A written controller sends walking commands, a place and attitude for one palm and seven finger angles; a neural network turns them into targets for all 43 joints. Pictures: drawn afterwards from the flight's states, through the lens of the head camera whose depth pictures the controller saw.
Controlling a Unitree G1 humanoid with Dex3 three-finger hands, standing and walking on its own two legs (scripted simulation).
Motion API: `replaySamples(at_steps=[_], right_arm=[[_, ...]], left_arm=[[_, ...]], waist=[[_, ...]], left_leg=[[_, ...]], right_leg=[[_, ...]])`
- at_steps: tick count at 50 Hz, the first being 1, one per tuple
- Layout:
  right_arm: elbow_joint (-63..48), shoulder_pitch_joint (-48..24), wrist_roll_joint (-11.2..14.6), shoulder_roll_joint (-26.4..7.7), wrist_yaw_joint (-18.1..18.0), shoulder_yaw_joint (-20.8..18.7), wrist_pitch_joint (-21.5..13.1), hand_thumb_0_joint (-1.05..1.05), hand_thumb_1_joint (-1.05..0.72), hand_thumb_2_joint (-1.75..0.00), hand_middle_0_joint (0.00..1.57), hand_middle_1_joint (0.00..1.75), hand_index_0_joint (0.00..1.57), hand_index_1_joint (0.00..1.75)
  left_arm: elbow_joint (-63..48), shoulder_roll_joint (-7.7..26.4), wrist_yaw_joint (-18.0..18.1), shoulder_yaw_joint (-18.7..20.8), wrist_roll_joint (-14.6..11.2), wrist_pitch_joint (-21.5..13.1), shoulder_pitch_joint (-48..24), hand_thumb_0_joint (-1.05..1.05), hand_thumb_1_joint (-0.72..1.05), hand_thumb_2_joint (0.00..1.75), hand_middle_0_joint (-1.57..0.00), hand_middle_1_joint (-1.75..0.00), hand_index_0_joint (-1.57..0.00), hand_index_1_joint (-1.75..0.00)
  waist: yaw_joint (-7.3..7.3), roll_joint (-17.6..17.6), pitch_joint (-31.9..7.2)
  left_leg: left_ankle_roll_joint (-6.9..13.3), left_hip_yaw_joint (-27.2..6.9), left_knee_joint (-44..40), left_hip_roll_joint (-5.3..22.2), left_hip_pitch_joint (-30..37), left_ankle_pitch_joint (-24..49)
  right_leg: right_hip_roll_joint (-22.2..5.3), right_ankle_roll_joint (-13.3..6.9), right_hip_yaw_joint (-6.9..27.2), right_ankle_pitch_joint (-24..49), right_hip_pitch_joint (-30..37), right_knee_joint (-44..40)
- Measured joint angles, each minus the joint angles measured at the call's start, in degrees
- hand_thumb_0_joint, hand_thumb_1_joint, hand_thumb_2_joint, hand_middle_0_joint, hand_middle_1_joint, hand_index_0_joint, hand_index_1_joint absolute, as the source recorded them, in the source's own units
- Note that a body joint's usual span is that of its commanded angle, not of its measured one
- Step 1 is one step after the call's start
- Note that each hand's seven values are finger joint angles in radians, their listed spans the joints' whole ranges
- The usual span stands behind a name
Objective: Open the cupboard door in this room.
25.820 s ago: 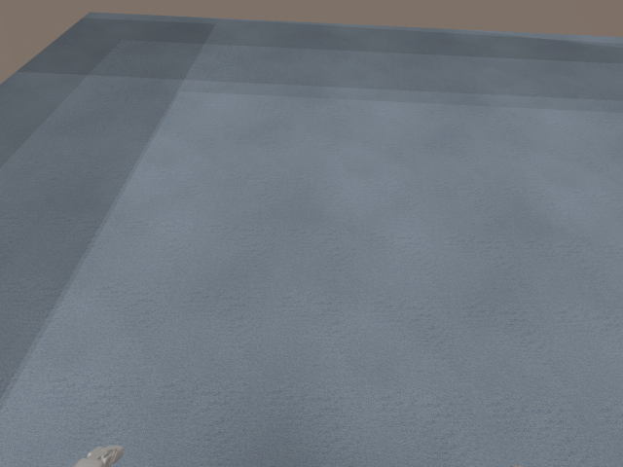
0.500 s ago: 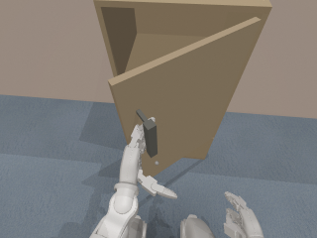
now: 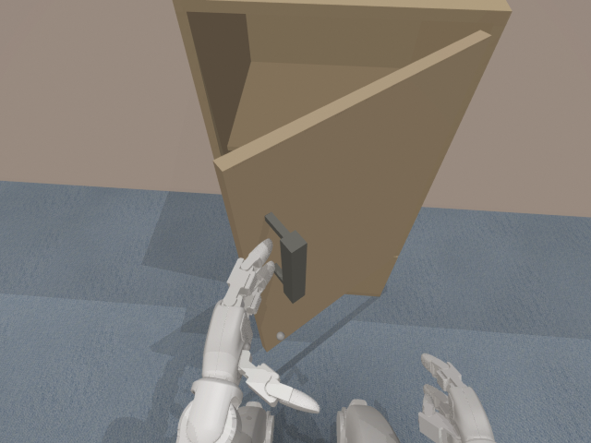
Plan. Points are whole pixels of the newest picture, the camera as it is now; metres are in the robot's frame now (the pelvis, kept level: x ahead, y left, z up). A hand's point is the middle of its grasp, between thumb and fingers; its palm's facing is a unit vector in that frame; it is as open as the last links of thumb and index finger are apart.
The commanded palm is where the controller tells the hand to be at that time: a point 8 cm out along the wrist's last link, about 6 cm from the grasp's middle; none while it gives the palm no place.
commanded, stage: slide the hand sideways off the handle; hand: left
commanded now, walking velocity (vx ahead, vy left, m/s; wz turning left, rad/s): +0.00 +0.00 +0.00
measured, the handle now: (284, 259) +0.34 +0.03 +0.06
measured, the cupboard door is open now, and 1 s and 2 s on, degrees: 42 42 42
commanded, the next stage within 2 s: draw the hand back to the body in 0.56 s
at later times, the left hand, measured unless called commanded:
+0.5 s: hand (233, 370) +0.21 +0.08 +0.05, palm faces -0.07 -1.00 +0.01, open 16.3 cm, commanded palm +0.18 +0.14 +0.05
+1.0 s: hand (182, 364) +0.20 +0.12 +0.11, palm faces -0.06 -1.00 -0.04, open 16.3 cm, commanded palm +0.17 +0.19 +0.12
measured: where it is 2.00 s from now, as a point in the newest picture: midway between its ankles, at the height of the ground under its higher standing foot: outside the picture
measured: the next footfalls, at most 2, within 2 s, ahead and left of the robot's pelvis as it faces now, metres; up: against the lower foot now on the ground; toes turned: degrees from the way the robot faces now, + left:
none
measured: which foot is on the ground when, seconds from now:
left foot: down 0.00-1.00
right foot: down 0.00-1.00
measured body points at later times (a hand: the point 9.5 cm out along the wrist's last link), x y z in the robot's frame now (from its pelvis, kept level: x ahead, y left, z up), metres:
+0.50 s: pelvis +0.01 -0.01 -0.01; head +0.07 -0.01 +0.43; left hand +0.20 +0.14 +0.05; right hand +0.20 -0.23 -0.08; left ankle +0.02 +0.11 -0.64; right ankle +0.04 -0.11 -0.64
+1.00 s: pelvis +0.01 +0.00 +0.02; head +0.04 -0.01 +0.47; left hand +0.19 +0.18 +0.11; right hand +0.18 -0.22 -0.05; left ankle +0.02 +0.11 -0.64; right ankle +0.04 -0.11 -0.64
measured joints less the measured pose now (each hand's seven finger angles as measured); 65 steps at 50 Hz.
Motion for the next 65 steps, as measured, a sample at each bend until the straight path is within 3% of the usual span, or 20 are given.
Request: replaySamples(at_steps=[11, 23, 30, 36, 46, 59, 62, 65], right_arm=[[-1.76, -1.16, 0.14, -0.37, -0.73, -0.15, -1.02, 0.01, -0.9, -0.9, 0.2, 0.3, 0.2, 0.3], [-2.27, 0.08, 0.65, -0.8, -1.63, -0.51, -1.56, 0.01, -0.9, -0.9, 0.2, 0.3, 0.2, 0.3], [-2.08, 0.47, 0.98, -1.17, -2.3, -0.93, -2.21, 0.01, -0.9, -0.9, 0.2, 0.3, 0.2, 0.3], [-2.09, 0.56, 1.07, -1.19, -2.8, -0.91, -2.61, 0.01, -0.9, -0.9, 0.2, 0.3, 0.2, 0.3], [-2.51, 2.67, 2.71, -0.73, -4.22, 0.43, -1.67, 0.02, -0.9, -0.9, 0.2, 0.3, 0.2, 0.3], [-2.65, 3.66, 3.72, -2.13, -5.4, 0.27, -3.32, 0.01, -0.9, -0.9, 0.2, 0.3, 0.2, 0.3], [-2.39, 3.98, 3.26, -1.7, -6.78, 0.16, -2.7, 0.01, -0.9, -0.9, 0.2, 0.3, 0.2, 0.3], [-2.03, 4.06, 2.91, -1.4, -7.6, 0.43, -2.17, 0.01, -0.9, -0.9, 0.2, 0.3, 0.2, 0.3]], left_arm=[[-6.49, 2.34, -4.63, 2.39, -1.68, -1.05, 7.24, -0.01, -0.5, 0.3, -0.15, -0.3, -0.17, -0.3], [-11.71, 5.07, -10.02, 7.39, -5.44, -1.57, 14.16, -0.01, -0.5, 0.3, -0.15, -0.3, -0.15, -0.3], [-13.32, 6.24, -12.24, 9.22, -7.4, -2.0, 16.18, -0.01, -0.5, 0.3, -0.15, -0.3, -0.15, -0.3], [-14.0, 6.72, -12.7, 9.37, -7.63, -1.07, 14.99, -0.01, -0.5, 0.3, -0.15, -0.3, -0.15, -0.3], [-19.67, 9.37, -13.25, 14.15, -10.62, 4.84, 16.89, -0.01, -0.5, 0.3, -0.15, -0.3, -0.15, -0.3], [-23.05, 12.56, -17.32, 20.02, -14.76, 7.64, 20.63, -0.01, -0.47, 0.32, -0.15, -0.3, -0.15, -0.3], [-25.7, 14.77, -12.01, 20.37, -9.92, 12.41, 20.95, -0.01, -0.42, 0.34, -0.15, -0.3, -0.15, -0.3], [-27.69, 15.33, -7.15, 20.59, -6.93, 16.83, 22.06, -0.01, -0.34, 0.37, -0.16, -0.3, -0.16, -0.3]], waist=[[0.85, -0.11, -0.46], [0.97, 0.0, -1.09], [0.8, 0.34, -1.18], [0.83, 0.35, -1.29], [0.57, 1.46, -0.33], [0.72, 1.32, 0.06], [1.75, 1.01, -0.04], [1.99, 1.54, 0.17]], left_leg=[[-0.37, -0.85, 1.82, 0.02, -1.33, -1.21], [-0.89, -1.6, 3.48, 0.49, -2.55, -2.11], [-0.99, -1.93, 4.75, 0.63, -3.56, -2.39], [-0.92, -1.86, 5.61, 0.75, -4.31, -2.45], [-0.52, -1.85, -1.35, 0.96, 3.92, -0.1], [0.01, -1.94, -8.51, 1.13, 13.0, 1.74], [0.16, -1.36, -11.0, 1.18, 15.91, 2.31], [0.39, -0.96, -14.27, 1.08, 19.32, 3.38]], right_leg=[[0.01, -0.36, -0.87, -1.32, -1.04, 1.61], [0.46, -0.86, -1.65, -2.07, -2.05, 2.88], [0.58, -0.97, -2.01, -2.22, -2.86, 3.81], [0.69, -0.92, -1.97, -2.11, -3.6, 4.47], [1.01, -0.41, -1.74, 0.42, 4.94, -2.98], [1.31, 0.23, -1.59, 2.65, 14.53, -11.03], [1.38, 0.41, -0.94, 3.27, 17.16, -13.25], [1.31, 0.7, -0.46, 4.34, 20.47, -16.42]])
